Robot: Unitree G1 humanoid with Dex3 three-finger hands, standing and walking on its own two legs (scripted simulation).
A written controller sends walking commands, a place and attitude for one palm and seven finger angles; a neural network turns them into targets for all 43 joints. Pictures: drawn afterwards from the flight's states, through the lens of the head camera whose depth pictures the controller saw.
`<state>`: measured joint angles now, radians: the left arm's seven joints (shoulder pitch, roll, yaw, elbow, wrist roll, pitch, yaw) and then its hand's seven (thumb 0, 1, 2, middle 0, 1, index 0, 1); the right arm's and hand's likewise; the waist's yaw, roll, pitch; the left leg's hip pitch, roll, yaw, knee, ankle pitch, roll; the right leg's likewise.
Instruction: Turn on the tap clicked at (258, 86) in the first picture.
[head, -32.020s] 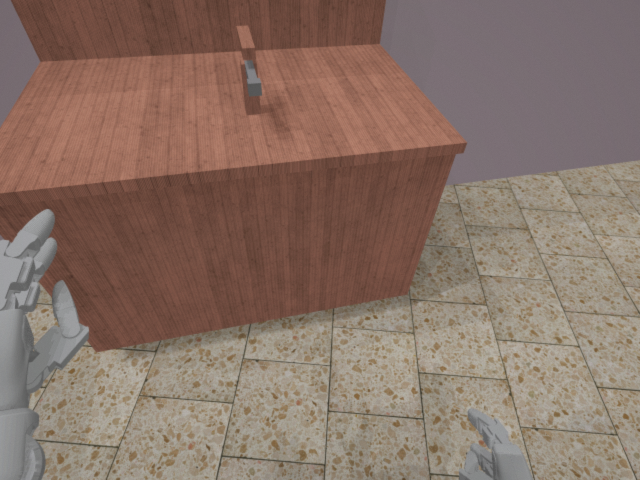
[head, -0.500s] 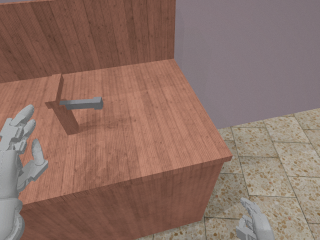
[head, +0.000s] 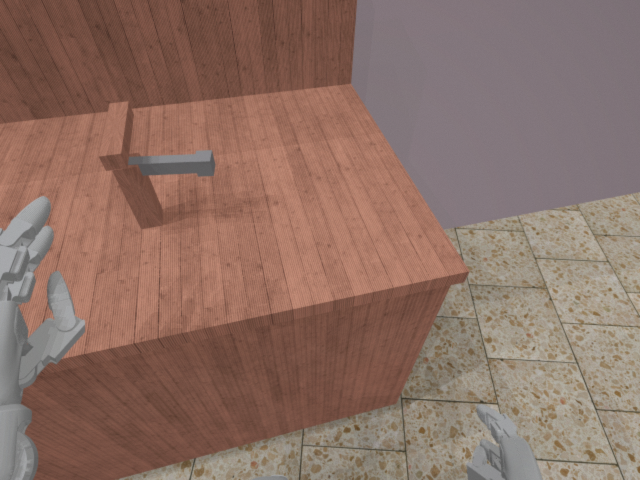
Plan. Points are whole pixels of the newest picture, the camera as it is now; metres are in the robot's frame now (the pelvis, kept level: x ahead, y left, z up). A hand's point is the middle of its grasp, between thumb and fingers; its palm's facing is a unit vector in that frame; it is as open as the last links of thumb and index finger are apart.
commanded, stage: step back with the hand held close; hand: left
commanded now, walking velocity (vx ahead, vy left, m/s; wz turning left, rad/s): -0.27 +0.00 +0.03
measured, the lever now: (204, 163) +0.52 +0.23 +0.10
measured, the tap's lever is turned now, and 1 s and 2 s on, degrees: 80 80 80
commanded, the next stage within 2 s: stop stepping back and stand still in 0.74 s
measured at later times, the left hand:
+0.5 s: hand (65, 380) +0.16 +0.22 +0.18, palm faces +0.33 -0.88 -0.32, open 7.4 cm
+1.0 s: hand out of the picture +0.01 +0.20 +0.18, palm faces +0.38 -0.83 -0.40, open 7.4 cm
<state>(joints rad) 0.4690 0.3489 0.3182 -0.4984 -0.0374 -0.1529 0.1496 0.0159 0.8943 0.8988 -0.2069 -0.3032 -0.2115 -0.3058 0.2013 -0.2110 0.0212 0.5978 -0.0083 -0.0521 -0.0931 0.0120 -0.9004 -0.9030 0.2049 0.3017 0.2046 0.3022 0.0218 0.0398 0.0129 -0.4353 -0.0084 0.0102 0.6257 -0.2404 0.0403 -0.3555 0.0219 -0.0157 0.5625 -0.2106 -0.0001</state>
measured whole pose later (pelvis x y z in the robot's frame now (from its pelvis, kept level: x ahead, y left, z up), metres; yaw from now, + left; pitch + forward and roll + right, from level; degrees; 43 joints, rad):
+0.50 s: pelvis -0.06 +0.00 +0.01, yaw -2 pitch +1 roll -2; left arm 0.45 0.34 0.27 -0.52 -0.04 -0.17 0.14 0.02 0.90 0.90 -0.21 -0.30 -0.21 -0.31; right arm 0.18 -0.18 0.02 0.66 -0.01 -0.06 -0.06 0.01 -0.90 -0.90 0.21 0.30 0.21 0.30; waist 0.02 0.02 -0.01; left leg -0.56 -0.01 -0.01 0.92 -0.40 -0.02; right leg -0.24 0.02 0.01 0.50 -0.27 0.01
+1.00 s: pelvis -0.19 -0.03 +0.00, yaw -1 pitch -2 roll +0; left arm 0.49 0.36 0.32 -0.50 -0.05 -0.14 0.14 0.01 0.89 0.90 -0.21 -0.30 -0.21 -0.31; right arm 0.23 -0.20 0.00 0.68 0.01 -0.08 -0.06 0.01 -0.90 -0.90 0.20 0.30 0.20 0.30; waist 0.01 0.03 0.02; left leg -0.58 -0.01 -0.04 1.11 -0.37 -0.03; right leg -0.29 0.02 -0.03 0.56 -0.23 -0.04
